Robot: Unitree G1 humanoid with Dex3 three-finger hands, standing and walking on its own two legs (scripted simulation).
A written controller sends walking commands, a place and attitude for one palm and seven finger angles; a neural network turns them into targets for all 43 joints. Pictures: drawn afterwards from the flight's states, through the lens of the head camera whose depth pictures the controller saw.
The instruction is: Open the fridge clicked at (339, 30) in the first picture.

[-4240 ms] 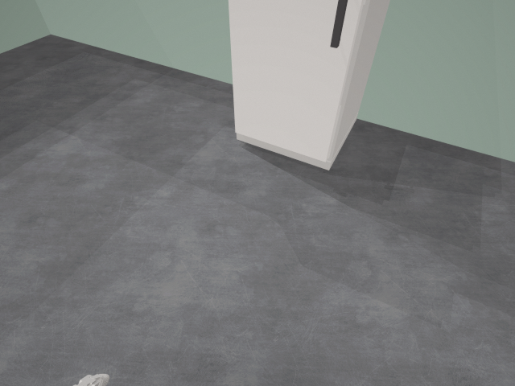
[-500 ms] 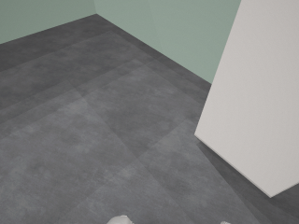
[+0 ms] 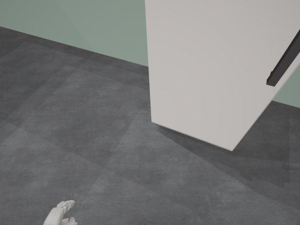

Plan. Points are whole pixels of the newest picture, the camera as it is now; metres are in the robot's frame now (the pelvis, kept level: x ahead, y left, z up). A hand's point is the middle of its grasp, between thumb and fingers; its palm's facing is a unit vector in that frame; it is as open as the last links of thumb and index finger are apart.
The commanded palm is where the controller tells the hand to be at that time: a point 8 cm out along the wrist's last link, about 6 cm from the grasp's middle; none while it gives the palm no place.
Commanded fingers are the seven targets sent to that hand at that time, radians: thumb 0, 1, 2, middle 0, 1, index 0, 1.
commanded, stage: turn to face it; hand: right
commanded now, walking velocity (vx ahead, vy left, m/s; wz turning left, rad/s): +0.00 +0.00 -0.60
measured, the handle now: (288, 53) +0.61 -0.43 +0.10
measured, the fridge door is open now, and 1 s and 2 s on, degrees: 0 0 0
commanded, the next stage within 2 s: take the last steps up to it in 0.60 s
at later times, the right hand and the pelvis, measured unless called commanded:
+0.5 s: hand out of the picture +0.09 -0.20 -0.13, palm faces +0.23 +0.93 -0.29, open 7.4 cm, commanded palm none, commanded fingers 0.00 -0.90 -0.90 0.20 0.30 0.20 0.30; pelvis +0.01 +0.03 +0.01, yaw -15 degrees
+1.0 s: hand out of the picture -0.10 -0.20 -0.16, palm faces +0.42 +0.88 -0.20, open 7.4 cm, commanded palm none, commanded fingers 0.00 -0.90 -0.90 0.20 0.30 0.20 0.30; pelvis -0.01 -0.01 +0.02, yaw -23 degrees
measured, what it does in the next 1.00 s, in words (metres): steps on the spot, turning right: left foot, then right foot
